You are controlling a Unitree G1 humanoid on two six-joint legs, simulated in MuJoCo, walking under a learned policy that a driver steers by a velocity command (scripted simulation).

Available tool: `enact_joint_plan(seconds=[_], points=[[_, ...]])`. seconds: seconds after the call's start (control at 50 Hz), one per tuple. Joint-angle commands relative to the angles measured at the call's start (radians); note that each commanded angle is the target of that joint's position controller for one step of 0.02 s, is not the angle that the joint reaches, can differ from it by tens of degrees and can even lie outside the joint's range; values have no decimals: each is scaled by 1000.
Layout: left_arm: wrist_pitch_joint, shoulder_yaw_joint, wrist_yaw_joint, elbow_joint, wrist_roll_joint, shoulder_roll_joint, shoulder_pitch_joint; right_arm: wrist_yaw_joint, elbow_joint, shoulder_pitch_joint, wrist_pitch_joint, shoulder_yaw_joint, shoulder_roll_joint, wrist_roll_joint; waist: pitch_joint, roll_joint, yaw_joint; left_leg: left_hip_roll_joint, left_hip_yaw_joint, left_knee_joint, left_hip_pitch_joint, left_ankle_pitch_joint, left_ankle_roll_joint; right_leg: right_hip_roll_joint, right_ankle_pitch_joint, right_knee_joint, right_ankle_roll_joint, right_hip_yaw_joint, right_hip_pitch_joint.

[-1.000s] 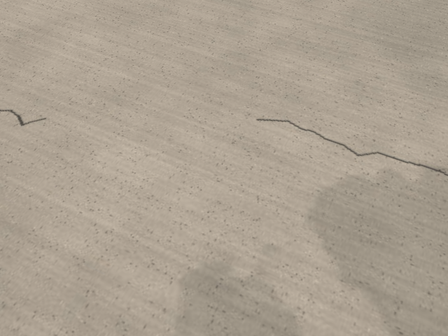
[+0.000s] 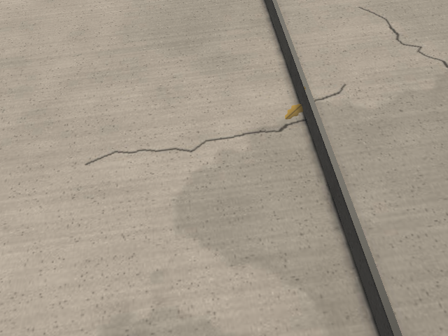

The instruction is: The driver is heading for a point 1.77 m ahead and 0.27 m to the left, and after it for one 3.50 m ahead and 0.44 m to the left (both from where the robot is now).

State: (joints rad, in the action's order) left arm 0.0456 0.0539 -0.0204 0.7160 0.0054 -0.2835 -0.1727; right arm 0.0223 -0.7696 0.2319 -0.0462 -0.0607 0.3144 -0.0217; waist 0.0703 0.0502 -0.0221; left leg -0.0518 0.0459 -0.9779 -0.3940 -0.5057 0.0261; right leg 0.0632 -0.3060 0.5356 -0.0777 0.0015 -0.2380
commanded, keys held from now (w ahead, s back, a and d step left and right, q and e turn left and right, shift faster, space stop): e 0.14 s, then no key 0.20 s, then w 0.66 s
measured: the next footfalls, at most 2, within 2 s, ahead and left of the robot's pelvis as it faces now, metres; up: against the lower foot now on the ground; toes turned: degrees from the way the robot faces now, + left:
left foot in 0.44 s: +0.07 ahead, +0.10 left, +0.00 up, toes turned -12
right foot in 0.88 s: +0.26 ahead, -0.16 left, +0.00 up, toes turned -13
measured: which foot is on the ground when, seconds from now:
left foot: up 0.00-0.42, down 0.44-0.90, up 0.92-1.00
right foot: down 0.00-0.44, up 0.46-0.86, down 0.88-1.00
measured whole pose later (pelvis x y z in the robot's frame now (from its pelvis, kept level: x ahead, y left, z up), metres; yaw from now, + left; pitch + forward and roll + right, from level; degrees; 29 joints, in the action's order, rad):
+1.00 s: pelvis +0.20 -0.07 +0.00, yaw -10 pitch +1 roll +1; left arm -0.06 0.03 -0.01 0.81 0.03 -0.26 -0.18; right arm -0.02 -0.92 0.38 0.05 -0.04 0.26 -0.02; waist 0.04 0.02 -0.04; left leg -0.01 -0.02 -1.03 -0.29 -0.36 -0.08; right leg 0.03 -0.21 0.48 -0.07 -0.07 -0.29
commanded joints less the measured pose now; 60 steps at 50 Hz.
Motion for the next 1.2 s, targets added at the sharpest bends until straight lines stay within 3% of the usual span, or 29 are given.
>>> enact_joint_plan(seconds=[0.02, 0.04, 0.08, 0.2, 0.34, 0.36, 0.4, 0.42, 0.44, 0.46, 0.48, 0.5, 0.52, 0.56, 0.62, 0.7, 0.76, 0.82, 0.86, 0.88, 0.9, 0.92, 0.94, 0.96, 0.98, 1.02, 1.06, 1.12, 1.2], points=[[-3, 42, 27, -55, -6, -157, 1, -5, 81, -24, 16, -23, 106, 0, -46, -187, 18, -5, -80, -95, -197, 87, 14, -244, 554, -217, -146, 288, 159], [-2, 37, 26, -54, -5, -149, -4, -13, 66, 3, 15, -24, 109, -7, -79, -180, 13, 10, -73, -104, -171, 113, 21, -224, 621, -208, -140, 269, 171], [-7, 44, 21, -47, -8, -168, -41, -20, 68, 11, 10, -21, 93, -3, -112, -142, 17, 23, -74, -94, -161, 135, 26, -219, 625, -201, -139, 275, 190], [-11, 45, 25, -33, 6, -170, -96, -10, 86, -32, -2, -13, 71, 1, -93, -171, 50, 35, -81, 54, -160, 137, 25, -223, 440, -220, -154, 350, 174], [-12, 31, 27, -13, 22, -163, -80, 0, 90, -52, 5, 1, 55, 16, -85, -166, 53, 69, -70, 254, 42, 100, -20, -226, 463, -180, -145, 394, 78], [-11, 30, 27, -2, 21, -165, -93, 0, 87, -37, 9, 4, 54, 13, -104, -161, 51, 79, -59, 299, 89, 91, -29, -219, 341, -188, -143, 411, 71], [-5, 24, 29, 12, 15, -151, -79, -2, 68, 13, 25, 14, 26, 2, -77, -136, 7, 96, -33, 499, 248, 154, -57, -173, -44, -195, -119, 434, -40], [-8, 12, 32, 11, 14, -116, -72, 3, 58, 36, 37, 18, 17, -6, -53, -99, -14, 75, -66, 609, 353, 165, -74, -130, -214, -172, -84, 430, -137], [-19, -7, 32, -5, 14, -53, -64, 13, 54, 84, 52, 15, 65, -19, -51, 37, -30, -97, -273, 717, 445, -3, -110, -59, -316, -17, -36, 345, -257], [-31, -10, 32, -26, 7, -49, -35, 9, 40, 128, 57, -13, 188, -16, -33, 180, -52, -275, -605, 868, 438, -247, -207, 104, -266, 201, -5, 136, -391], [-40, 12, 37, -30, 39, -132, 1, 0, 3, 152, 58, -26, 196, -20, 60, 95, -46, -324, -666, 883, 325, -285, -267, 44, -222, 333, 1, 155, -422], [-49, 18, 27, -12, 37, -139, -25, -7, 4, 109, 66, -12, 141, -7, 88, 58, -4, -281, -612, 882, 303, -260, -264, 12, -150, 381, 5, 164, -419], [-55, 17, 14, 13, 33, -132, -61, -12, 9, 63, 73, -4, 104, 2, 86, 58, 26, -227, -524, 884, 310, -186, -236, -12, -92, 394, 19, 142, -409], [-61, 16, -9, 37, 45, -119, -69, -15, 2, 60, 91, 2, 75, 7, 42, 75, 25, -159, -393, 884, 342, -12, -215, -39, -4, 427, 40, 67, -394], [-65, 4, -25, 19, 38, -76, 17, -24, -40, 135, 113, -3, 74, 9, 26, 55, -9, -139, -312, 886, 394, 149, -229, -77, 70, 387, 68, 15, -442], [-69, -9, -30, -8, 33, -50, 129, -28, -82, 201, 120, -6, 70, 9, 31, 61, -49, -134, -253, 883, 404, 254, -236, -100, 116, 233, 92, -31, -434], [-74, -15, -31, -25, 28, -41, 184, -29, -105, 228, 125, -9, 82, 4, 40, 65, -57, -141, -218, 849, 367, 359, -231, -93, 127, 114, 79, -54, -351], [-81, -10, -21, -23, 26, -59, 155, -30, -117, 220, 127, -15, 104, 6, 26, 71, -28, -173, -212, 794, 329, 510, -215, -73, 104, 46, 40, -76, -207], [-92, 2, -5, 21, 29, -74, 13, -29, -122, 190, 123, -15, 111, 9, -20, 42, 56, -153, -169, 641, 287, 716, -183, -33, 117, -48, 8, -88, 8], [-104, 19, 9, 74, 40, -113, -133, -30, -124, 196, 123, -8, 90, 11, -112, -23, 110, -94, -108, 439, 226, 770, -159, -45, 102, -78, -15, -59, 211], [-113, 43, 24, 90, 61, -205, -301, -34, -79, 189, 126, 13, 30, 27, -258, -170, 180, -20, -43, 116, 21, 539, -116, -303, -164, -161, -88, 261, 459], [-107, 59, 25, 111, 47, -281, -344, -32, -62, 239, 124, 18, -13, 25, -293, -336, 145, 126, -35, -127, -204, -18, -101, -495, -301, -324, -166, 690, 515], [-102, 41, 20, 109, 26, -205, -258, -27, -76, 187, 114, -4, 70, 1, -164, -176, 110, 60, -121, -216, -264, 34, -122, -452, -335, -331, -156, 646, 396], [-104, 26, 15, 90, 21, -147, -161, -38, -69, 151, 119, -3, 59, 1, -75, -127, 70, 13, -120, -196, -258, 135, -129, -406, -241, -336, -138, 498, 283], [-111, 15, 13, 84, 21, -106, -112, -44, -72, 131, 121, 2, 38, 3, -46, -112, 47, -17, -108, -149, -223, 198, -125, -352, -97, -360, -117, 386, 210], [-126, 2, 17, 100, 15, -67, -103, -55, -92, 147, 102, 6, 20, -16, -38, -135, 13, -42, -85, -107, -167, 248, -99, -282, 115, -385, -91, 245, 155], [-140, 2, 17, 130, 8, -68, -148, -64, -91, 133, 89, 7, 8, -18, -42, -129, 4, -42, -62, -97, -176, 268, -80, -268, 284, -390, -102, 185, 160], [-144, 2, 18, 170, -2, -68, -208, -70, -58, 20, 80, 10, -4, -22, -5, -118, 17, -58, -31, -38, -278, 339, -52, -254, 391, -415, -116, 123, 186], [-144, -4, 20, 204, 8, -54, -255, -75, -15, -130, 83, 24, -30, -5, 27, -110, 46, -27, -19, 140, -303, 456, -49, -235, 492, -425, -88, 7, 200]])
